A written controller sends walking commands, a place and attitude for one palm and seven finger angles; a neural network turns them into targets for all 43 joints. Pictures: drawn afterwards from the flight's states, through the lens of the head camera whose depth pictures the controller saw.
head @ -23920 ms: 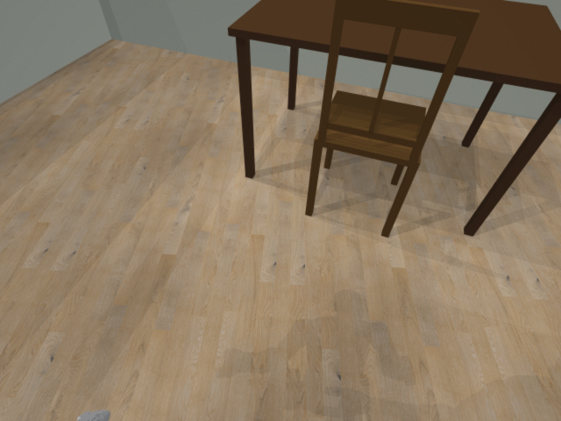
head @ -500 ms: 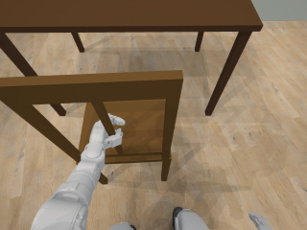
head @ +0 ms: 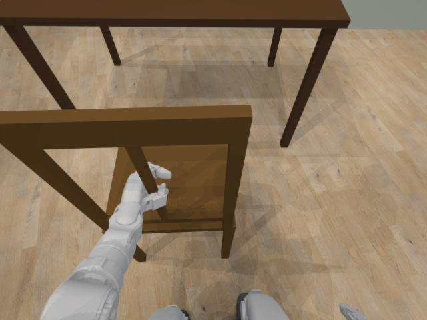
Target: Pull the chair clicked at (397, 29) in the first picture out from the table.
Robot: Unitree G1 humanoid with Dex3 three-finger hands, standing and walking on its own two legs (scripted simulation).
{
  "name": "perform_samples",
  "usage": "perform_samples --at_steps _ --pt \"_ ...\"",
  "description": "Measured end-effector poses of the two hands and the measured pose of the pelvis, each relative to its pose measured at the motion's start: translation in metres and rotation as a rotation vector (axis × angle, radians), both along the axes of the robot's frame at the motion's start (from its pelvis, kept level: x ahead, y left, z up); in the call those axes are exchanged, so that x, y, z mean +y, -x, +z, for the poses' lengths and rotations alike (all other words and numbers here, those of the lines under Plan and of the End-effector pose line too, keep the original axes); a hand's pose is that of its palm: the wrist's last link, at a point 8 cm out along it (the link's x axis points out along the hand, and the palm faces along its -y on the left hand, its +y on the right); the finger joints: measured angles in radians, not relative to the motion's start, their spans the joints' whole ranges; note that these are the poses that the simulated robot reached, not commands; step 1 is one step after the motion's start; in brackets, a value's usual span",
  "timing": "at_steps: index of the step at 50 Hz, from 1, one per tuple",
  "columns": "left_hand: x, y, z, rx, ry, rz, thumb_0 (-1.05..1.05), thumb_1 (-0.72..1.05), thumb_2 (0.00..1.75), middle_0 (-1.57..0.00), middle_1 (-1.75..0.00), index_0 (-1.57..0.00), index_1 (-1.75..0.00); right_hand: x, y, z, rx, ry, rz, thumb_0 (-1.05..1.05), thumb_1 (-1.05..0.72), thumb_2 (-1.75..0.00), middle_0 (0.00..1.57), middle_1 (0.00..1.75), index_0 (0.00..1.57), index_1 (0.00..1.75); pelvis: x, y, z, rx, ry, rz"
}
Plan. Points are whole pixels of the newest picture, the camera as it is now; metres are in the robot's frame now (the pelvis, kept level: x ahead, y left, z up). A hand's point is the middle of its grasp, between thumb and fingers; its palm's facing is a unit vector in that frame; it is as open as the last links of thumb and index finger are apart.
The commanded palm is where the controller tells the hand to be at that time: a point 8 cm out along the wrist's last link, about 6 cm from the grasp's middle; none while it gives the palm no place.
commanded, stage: step backward, pulling the chair out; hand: left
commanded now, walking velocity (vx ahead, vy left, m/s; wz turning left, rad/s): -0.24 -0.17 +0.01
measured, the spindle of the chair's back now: (152, 188) +0.37 +0.14 -0.05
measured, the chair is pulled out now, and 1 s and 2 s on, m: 0.48 0.66 0.66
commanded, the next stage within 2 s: stop walking, hand still on the chair in 0.14 s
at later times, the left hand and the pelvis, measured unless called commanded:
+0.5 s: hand (165, 263) +0.22 +0.10 -0.06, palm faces +0.00 -0.99 -0.16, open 5.0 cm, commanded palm +0.21 +0.15 -0.04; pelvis -0.10 -0.02 +0.01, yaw +0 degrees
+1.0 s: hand (159, 289) +0.18 +0.11 -0.06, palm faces -0.04 -0.98 -0.17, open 5.0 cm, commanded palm +0.16 +0.16 -0.04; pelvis -0.07 -0.01 +0.01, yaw -1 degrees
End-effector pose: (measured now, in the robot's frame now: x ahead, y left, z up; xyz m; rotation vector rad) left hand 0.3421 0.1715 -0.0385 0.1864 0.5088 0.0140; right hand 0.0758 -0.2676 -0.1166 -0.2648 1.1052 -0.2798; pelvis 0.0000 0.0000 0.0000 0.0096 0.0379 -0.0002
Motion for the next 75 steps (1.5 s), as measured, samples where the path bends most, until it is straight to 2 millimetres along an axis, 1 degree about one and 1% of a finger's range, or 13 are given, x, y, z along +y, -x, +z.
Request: perform_samples --at_steps 3,7,11,16,22,28,34,39,51,59,66,71,75 --pt "0.001 0.017 0.0 0.006 0.0 0.013 0.02 0.75 0.82 -0.37 -1.31 -0.49 -1.45 0.002 0.017 0.0 0.01 -0.024 0.007 0.01 -0.91 -0.89 0.2 0.3 0.2 0.3 -0.006 0.013 0.002 -0.01 0.02 -0.002" --pt "-0.001 0.038 0.0 0.002 -0.013 0.038 0.02 0.74 0.82 -0.39 -1.31 -0.49 -1.45 0.0 0.037 -0.01 0.018 -0.077 0.025 0.01 -0.91 -0.89 0.2 0.3 0.2 0.3 -0.021 0.032 -0.001 -0.022 0.03 -0.023" --pt "-0.006 0.059 0.001 0.013 -0.015 0.072 0.02 0.73 0.82 -0.4 -1.29 -0.49 -1.45 -0.01 0.057 -0.014 0.011 -0.101 -0.008 0.01 -0.9 -0.89 0.2 0.3 0.2 0.3 -0.032 0.054 0.0 -0.027 0.032 -0.018" --pt "-0.014 0.086 0.003 0.037 -0.011 0.085 0.03 0.73 0.82 -0.38 -1.27 -0.49 -1.45 -0.026 0.075 -0.005 -0.013 -0.055 -0.005 0.01 -0.91 -0.89 0.2 0.3 0.2 0.3 -0.031 0.075 0.004 -0.025 -0.016 -0.006" --pt "-0.02 0.12 0.002 0.023 0.009 0.048 0.02 0.74 0.83 -0.36 -1.3 -0.49 -1.45 -0.03 0.084 0.009 -0.068 0.012 0.012 0.01 -0.91 -0.89 0.2 0.3 0.2 0.3 -0.022 0.095 0.003 -0.05 -0.021 0.005" --pt "-0.021 0.155 0.003 0.035 0.02 0.039 0.02 0.74 0.83 -0.34 -1.31 -0.49 -1.45 -0.01 0.083 0.01 -0.098 -0.05 0.041 0.01 -0.91 -0.9 0.2 0.3 0.2 0.3 -0.024 0.099 0.005 -0.077 -0.007 0.001" --pt "-0.02 0.177 0.003 0.036 0.013 0.048 0.03 0.74 0.85 -0.36 -1.3 -0.49 -1.45 0.008 0.071 0.006 -0.134 -0.114 0.061 0.01 -0.91 -0.89 0.2 0.3 0.2 0.3 -0.027 0.093 0.006 -0.082 -0.007 -0.006" --pt "-0.018 0.184 0.003 0.037 0.009 0.043 0.03 0.73 0.86 -0.36 -1.3 -0.49 -1.45 0.012 0.06 0.01 -0.162 -0.112 0.064 0.01 -0.91 -0.89 0.2 0.3 0.2 0.3 -0.024 0.086 0.009 -0.071 -0.003 -0.012" --pt "-0.014 0.181 0.002 0.027 0.014 -0.008 0.01 0.72 0.88 -0.36 -1.33 -0.49 -1.45 0.011 0.03 0.026 -0.194 -0.054 0.058 0.01 -0.91 -0.89 0.2 0.3 0.2 0.3 -0.01 0.068 0.012 -0.061 0.001 -0.016" --pt "-0.013 0.18 0.001 0.026 0.021 -0.017 0.01 0.71 0.89 -0.35 -1.35 -0.49 -1.45 0.022 0.01 0.031 -0.219 -0.064 0.078 0.01 -0.91 -0.89 0.2 0.3 0.2 0.3 -0.006 0.061 0.013 -0.06 0.002 -0.014" --pt "-0.013 0.18 0.0 0.03 0.044 0.0 0.02 0.7 0.88 -0.34 -1.35 -0.49 -1.45 0.029 0.003 0.029 -0.226 -0.107 0.08 0.01 -0.91 -0.89 0.2 0.3 0.2 0.3 -0.007 0.058 0.011 -0.036 0.0 0.003" --pt "-0.009 0.177 0.001 -0.003 0.065 -0.009 0.02 0.56 0.79 -0.39 -1.39 -0.49 -1.45 0.024 -0.001 0.028 -0.269 -0.122 0.102 0.01 -0.9 -0.89 0.2 0.3 0.2 0.3 -0.01 0.059 0.003 0.023 -0.001 0.016" --pt "-0.007 0.175 0.002 -0.013 0.053 -0.018 0.02 0.29 0.63 -0.44 -1.42 -0.49 -1.44 0.018 -0.007 0.024 -0.3 -0.114 0.121 0.01 -0.9 -0.89 0.2 0.3 0.2 0.3 -0.01 0.06 -0.005 0.061 0.0 0.021"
